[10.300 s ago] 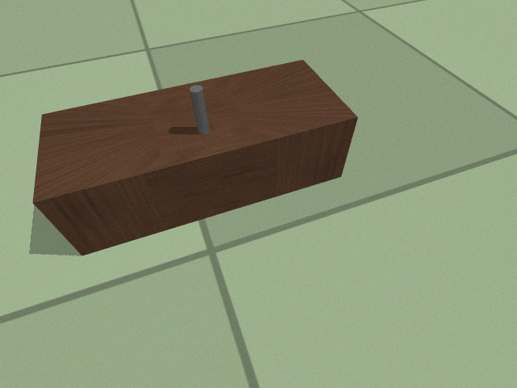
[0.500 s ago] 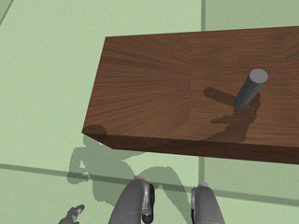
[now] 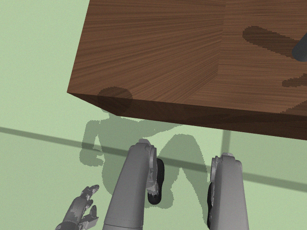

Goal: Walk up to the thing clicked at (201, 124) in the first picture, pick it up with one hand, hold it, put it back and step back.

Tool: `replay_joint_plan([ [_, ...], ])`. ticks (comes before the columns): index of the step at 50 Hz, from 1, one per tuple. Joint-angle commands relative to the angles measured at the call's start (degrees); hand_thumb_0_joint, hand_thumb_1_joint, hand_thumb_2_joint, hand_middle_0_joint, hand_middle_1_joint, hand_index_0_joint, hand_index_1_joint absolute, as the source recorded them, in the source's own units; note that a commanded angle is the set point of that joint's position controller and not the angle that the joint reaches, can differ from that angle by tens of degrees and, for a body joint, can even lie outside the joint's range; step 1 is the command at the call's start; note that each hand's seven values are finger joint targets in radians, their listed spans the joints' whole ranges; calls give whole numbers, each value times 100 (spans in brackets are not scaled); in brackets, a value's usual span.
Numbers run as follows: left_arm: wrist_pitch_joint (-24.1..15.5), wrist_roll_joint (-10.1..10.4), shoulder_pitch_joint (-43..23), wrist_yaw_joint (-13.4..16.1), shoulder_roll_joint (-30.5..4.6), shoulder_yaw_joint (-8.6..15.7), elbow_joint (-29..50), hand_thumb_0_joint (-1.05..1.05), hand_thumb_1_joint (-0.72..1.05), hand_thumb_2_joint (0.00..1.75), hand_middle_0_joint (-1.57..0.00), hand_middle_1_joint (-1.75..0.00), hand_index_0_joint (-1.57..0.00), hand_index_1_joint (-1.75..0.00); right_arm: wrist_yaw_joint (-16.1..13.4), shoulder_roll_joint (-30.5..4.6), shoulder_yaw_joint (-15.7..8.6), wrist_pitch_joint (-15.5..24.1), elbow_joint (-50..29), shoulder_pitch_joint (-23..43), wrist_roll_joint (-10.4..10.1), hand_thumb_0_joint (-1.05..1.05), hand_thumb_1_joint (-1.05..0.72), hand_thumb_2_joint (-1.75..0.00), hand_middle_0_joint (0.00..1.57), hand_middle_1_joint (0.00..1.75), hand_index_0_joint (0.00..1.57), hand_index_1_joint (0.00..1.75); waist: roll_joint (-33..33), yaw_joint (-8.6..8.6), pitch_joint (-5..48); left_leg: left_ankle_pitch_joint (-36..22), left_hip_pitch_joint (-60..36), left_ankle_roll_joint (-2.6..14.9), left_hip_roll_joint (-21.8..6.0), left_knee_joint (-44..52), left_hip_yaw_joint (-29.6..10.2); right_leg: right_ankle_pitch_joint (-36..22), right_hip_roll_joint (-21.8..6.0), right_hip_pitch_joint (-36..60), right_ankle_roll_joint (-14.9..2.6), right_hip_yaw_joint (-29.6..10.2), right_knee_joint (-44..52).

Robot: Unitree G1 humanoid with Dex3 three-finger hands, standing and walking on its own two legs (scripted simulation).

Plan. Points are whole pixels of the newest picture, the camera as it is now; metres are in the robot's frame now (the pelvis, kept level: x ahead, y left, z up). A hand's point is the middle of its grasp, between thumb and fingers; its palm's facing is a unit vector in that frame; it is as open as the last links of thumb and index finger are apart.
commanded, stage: approach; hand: right
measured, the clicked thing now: out of the picture +0.55 -0.30 -0.02
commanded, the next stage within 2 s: close in in 0.06 s
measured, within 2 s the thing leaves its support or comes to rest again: neither
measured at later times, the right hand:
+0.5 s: hand out of the picture +0.55 -0.34 -0.07, palm faces +0.30 +0.95 -0.05, open 17.3 cm
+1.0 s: hand out of the picture +0.53 -0.31 -0.05, palm faces +0.31 +0.95 -0.03, open 17.3 cm
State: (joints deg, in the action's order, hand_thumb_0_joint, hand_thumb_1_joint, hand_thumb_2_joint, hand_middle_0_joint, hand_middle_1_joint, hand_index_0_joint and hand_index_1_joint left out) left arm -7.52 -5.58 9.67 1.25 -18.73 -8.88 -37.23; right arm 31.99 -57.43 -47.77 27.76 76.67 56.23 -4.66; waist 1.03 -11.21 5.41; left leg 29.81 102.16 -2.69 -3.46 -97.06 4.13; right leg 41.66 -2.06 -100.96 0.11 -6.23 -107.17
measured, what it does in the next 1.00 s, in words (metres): lowers itself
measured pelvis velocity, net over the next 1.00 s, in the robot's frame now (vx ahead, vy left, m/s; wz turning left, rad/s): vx -0.03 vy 0.00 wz -0.04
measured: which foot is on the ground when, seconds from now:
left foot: down 0.00-1.00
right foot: down 0.00-1.00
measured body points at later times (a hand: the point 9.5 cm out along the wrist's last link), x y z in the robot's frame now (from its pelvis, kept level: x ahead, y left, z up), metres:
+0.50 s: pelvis -0.05 +0.00 -0.13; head +0.21 -0.07 +0.23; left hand -0.05 +0.27 -0.20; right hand +0.53 -0.39 -0.07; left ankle +0.11 +0.15 -0.48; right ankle +0.04 -0.11 -0.48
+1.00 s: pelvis -0.03 +0.00 -0.09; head +0.21 -0.05 +0.29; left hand +0.04 +0.30 -0.19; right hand +0.51 -0.36 -0.05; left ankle +0.11 +0.15 -0.48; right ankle +0.04 -0.11 -0.48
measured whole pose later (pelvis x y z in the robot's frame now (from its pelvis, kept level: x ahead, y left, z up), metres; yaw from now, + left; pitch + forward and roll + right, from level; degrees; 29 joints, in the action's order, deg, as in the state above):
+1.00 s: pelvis -0.03 +0.00 -0.09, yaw -2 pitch +37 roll +6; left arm 2.6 -3.3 13.3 -1.0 -19.9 -4.1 -34.6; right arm 10.2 -41.1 -33.3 16.6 60.1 62.0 0.2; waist -1.0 -12.3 5.7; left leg 30.0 119.8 -3.0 -5.4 -113.4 1.0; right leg 41.4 0.8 -117.8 -0.3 -4.9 -122.4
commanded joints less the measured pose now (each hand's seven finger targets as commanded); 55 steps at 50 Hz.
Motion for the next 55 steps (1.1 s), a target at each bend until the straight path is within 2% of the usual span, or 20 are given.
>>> replay_joint_plan([
  [1,69,-10,1385,-49,-1391,444,78,0,91,89,-20,-30,-20,-30,-312,-2338,169,180,-1234,2409,199,0,49,-4,6,4,5,4,-2401,-76,4066,-1187,-1367,402,188,101,-30,-2861,-43,2727,58,9,1023],
  [3,133,-13,1427,-126,-1445,413,70,0,92,89,-20,-30,-21,-30,-447,-2336,280,75,-1014,2573,342,0,49,-4,6,4,5,4,-2252,-258,3884,-1092,-1208,375,181,-166,22,-2503,-23,2134,33,-4,755],
  [5,221,-34,1407,-168,-1469,320,136,0,92,89,-21,-30,-21,-30,-579,-2562,303,59,-1046,2876,466,0,48,-4,6,4,5,4,-2141,-338,3806,-939,-1302,337,164,-324,36,-1980,36,1455,-20,74,528],
  [9,411,-41,1475,-256,-1579,153,308,0,91,88,-21,-31,-22,-30,-806,-2618,437,-57,-690,2927,696,0,43,-5,6,4,5,4,-1921,-555,3566,-725,-1168,272,166,-689,163,-1489,63,684,-64,37,175],
  [12,564,-40,1419,-292,-1720,106,502,0,91,89,-21,-31,-22,-30,-1045,-2945,401,-81,-1105,3417,841,0,44,-6,5,4,4,4,-2215,-521,3646,-424,-864,273,168,-919,200,-982,69,528,-62,-39,107],
  [14,657,-74,1500,-309,-1761,96,541,0,92,89,-21,-31,-22,-30,-1193,-2871,483,-144,-1368,3667,896,0,43,-6,5,4,4,4,-2549,-630,3783,-450,-714,283,170,-1109,250,-949,62,610,-30,-105,20],
  [18,826,-74,1535,-298,-1791,161,603,0,92,90,-21,-30,-21,-30,-1462,-2653,785,-347,-2250,4100,1067,0,49,-7,3,5,3,5,-3165,-564,4225,-423,-462,337,161,-1306,265,-829,52,1039,25,-170,109],
  [19,854,-72,1634,-289,-1802,184,533,0,92,90,-20,-30,-21,-30,-1516,-2559,821,-429,-2328,4059,1067,0,49,-7,3,5,3,5,-3302,-558,4245,-481,-437,349,152,-1341,278,-918,44,1190,44,-173,103],
  [22,873,3,1599,-264,-1757,273,558,0,91,90,-20,-30,-20,-30,-1570,-1697,1257,-776,-2209,3864,951,0,53,-8,2,5,2,5,-3182,-644,3915,-269,-146,380,165,-1323,306,-498,60,942,25,-248,155],
  [24,899,37,1756,-240,-1770,301,423,0,91,91,-20,-30,-21,-30,-1661,-1685,1232,-913,-2283,3749,923,0,52,-8,2,6,2,6,-3031,-632,3665,-261,-114,373,160,-1268,322,-486,77,795,15,-248,177],
  [25,921,67,1740,-252,-1737,302,444,0,90,91,-21,-30,-21,-30,-1703,-1705,1191,-978,-2309,3637,892,0,53,-9,2,6,2,6,-2928,-520,3720,-281,-225,379,153,-1266,299,-517,97,669,-2,-229,190],
  [32,1005,192,1734,-209,-1630,497,465,0,88,91,-21,-30,-21,-30,-1837,-1128,1119,-1053,-2317,2828,563,0,53,-10,1,6,2,6,-1942,-480,3359,-142,-567,355,157,-1005,233,-555,182,-93,-173,67,85],
  [34,1032,205,1742,-206,-1573,550,501,0,88,91,-21,-30,-20,-30,-1895,-1117,1062,-981,-2573,2800,524,0,53,-10,1,6,2,6,-1859,-391,3557,-222,-775,361,149,-953,180,-698,197,-85,-191,172,83],
  [35,1035,212,1718,-194,-1551,575,492,0,89,91,-21,-30,-21,-30,-1898,-866,1116,-964,-2459,2637,493,0,51,-10,2,6,2,6,-1756,-436,3471,-260,-687,352,144,-945,205,-754,187,30,-184,142,123],
  [36,1036,225,1705,-197,-1563,637,521,0,88,91,-21,-30,-20,-30,-1943,-974,1057,-923,-2690,2768,470,0,53,-10,2,6,2,6,-1832,-352,3642,-235,-717,371,133,-953,145,-715,192,45,-183,168,146],
  [41,1008,216,1734,-157,-1474,807,417,0,88,91,-20,-30,-20,-30,-2026,-349,1320,-788,-2788,2766,406,0,51,-10,2,6,2,6,-1882,-337,3865,-429,-796,387,87,-917,81,-968,198,405,-144,224,226],
  [43,1002,228,1754,-133,-1478,881,381,0,89,91,-20,-30,-20,-30,-2099,-459,1201,-733,-3052,2846,379,0,50,-11,2,6,2,6,-1884,-235,4143,-607,-920,390,56,-886,31,-1208,195,678,-131,272,203],
  [47,1006,224,1766,-117,-1419,1002,245,0,89,91,-20,-30,-20,-30,-2154,113,1473,-711,-3046,2946,390,0,46,-11,2,6,2,6,-1953,-260,4101,-693,-650,421,26,-840,22,-1442,183,1095,-64,218,363],
  [53,979,233,1691,-146,-1369,1066,209,0,81,95,-21,-28,-19,-31,-2164,204,1452,-582,-2864,2753,357,0,39,-14,4,7,3,7,-1724,-170,4093,-705,-822,428,-19,-788,-32,-1459,215,969,-69,264,397],
  [55,985,239,1656,-150,-1339,1086,252,0,86,92,-21,-30,-20,-31,-2136,223,1402,-532,-2779,2596,321,0,39,-5,11,4,10,5,-1443,-148,4182,-793,-1088,416,-13,-745,-57,-1563,225,835,-104,330,319],
])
